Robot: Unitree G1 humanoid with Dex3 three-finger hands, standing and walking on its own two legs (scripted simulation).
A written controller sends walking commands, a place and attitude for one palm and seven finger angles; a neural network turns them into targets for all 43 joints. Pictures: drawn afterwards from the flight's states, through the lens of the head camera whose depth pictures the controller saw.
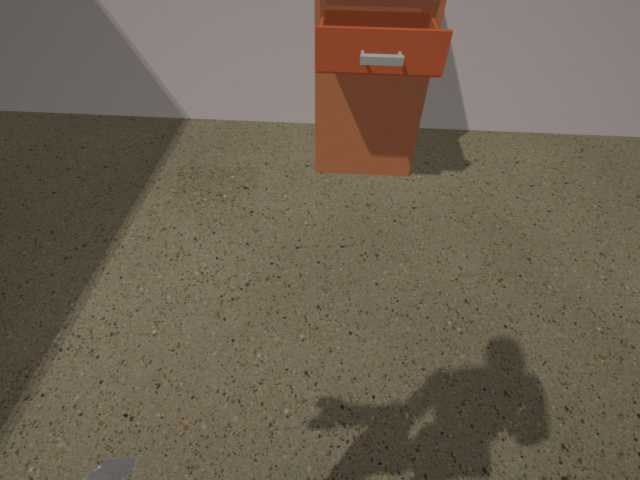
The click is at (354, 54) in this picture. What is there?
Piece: drawer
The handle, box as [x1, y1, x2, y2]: [360, 50, 403, 65]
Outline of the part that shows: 360,53 360,64 402,65 403,63 403,55 400,51 398,51 397,54 369,54 364,53 363,50 361,50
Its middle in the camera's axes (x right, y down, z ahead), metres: +0.19 -0.59 +1.25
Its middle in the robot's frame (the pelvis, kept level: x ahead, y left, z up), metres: +1.33 -0.13 -0.04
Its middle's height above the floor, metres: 0.73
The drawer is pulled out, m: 0.30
